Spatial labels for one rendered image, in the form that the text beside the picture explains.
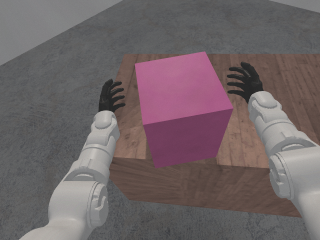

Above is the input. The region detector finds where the left robot hand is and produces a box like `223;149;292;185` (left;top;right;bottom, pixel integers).
98;79;126;113

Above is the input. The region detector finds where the left robot upper arm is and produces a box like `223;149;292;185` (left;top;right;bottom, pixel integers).
19;181;109;240

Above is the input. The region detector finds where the right robot forearm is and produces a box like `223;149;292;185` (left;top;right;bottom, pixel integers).
248;91;320;159

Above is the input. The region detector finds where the right robot upper arm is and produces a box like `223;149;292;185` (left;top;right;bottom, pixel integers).
268;146;320;240

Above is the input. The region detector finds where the carton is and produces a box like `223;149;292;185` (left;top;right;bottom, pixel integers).
135;51;234;169

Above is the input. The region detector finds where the pedestal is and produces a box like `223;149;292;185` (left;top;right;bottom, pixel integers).
109;54;320;218

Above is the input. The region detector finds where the left robot forearm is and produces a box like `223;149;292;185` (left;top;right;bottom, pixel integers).
48;110;120;220

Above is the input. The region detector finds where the right robot hand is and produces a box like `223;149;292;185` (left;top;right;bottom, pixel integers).
227;61;264;104

